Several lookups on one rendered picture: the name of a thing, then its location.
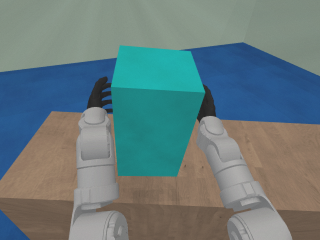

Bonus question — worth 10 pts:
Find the right robot upper arm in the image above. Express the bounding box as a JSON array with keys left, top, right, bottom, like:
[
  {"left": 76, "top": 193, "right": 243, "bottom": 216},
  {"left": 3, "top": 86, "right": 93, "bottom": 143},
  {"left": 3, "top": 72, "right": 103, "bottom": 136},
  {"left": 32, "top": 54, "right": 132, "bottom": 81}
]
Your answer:
[{"left": 227, "top": 207, "right": 292, "bottom": 240}]

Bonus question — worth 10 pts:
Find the robot right hand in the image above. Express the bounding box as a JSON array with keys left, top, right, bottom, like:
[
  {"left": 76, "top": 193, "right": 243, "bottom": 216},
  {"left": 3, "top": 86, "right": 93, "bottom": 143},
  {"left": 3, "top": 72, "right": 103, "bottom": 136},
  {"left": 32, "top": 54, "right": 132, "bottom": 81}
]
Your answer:
[{"left": 197, "top": 84, "right": 216, "bottom": 123}]

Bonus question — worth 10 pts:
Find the left robot upper arm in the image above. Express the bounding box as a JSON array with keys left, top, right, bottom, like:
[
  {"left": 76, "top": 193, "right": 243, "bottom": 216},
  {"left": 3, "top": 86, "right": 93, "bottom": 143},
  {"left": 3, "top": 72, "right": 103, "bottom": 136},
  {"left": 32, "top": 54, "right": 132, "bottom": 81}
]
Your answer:
[{"left": 69, "top": 210, "right": 129, "bottom": 240}]

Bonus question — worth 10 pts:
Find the left robot forearm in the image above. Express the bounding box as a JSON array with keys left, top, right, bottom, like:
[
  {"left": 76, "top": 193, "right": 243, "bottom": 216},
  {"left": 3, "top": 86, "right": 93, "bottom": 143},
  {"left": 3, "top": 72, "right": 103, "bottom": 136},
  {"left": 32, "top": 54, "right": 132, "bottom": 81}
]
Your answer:
[{"left": 68, "top": 107, "right": 120, "bottom": 240}]

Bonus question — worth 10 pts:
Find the pedestal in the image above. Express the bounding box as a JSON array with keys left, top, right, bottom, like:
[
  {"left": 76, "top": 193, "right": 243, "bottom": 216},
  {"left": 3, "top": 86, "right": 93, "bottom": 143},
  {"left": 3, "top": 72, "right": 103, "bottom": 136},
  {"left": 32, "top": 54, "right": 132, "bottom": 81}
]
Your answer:
[{"left": 0, "top": 111, "right": 320, "bottom": 240}]

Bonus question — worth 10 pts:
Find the right robot forearm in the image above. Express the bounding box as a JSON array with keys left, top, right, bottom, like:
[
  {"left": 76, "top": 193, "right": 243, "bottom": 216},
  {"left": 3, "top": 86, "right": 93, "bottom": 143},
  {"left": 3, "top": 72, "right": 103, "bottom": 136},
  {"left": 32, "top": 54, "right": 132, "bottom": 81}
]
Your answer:
[{"left": 196, "top": 116, "right": 293, "bottom": 240}]

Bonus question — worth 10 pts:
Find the carton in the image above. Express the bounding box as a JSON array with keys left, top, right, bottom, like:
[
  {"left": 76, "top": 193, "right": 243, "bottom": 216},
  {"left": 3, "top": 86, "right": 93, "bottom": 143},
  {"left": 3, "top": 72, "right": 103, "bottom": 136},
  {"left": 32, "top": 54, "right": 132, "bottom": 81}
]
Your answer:
[{"left": 111, "top": 45, "right": 206, "bottom": 177}]

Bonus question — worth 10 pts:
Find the robot left hand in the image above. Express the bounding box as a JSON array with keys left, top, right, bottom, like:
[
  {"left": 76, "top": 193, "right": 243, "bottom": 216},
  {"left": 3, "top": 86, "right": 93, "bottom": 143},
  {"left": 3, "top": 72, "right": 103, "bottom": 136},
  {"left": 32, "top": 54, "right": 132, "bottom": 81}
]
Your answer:
[{"left": 87, "top": 76, "right": 113, "bottom": 113}]

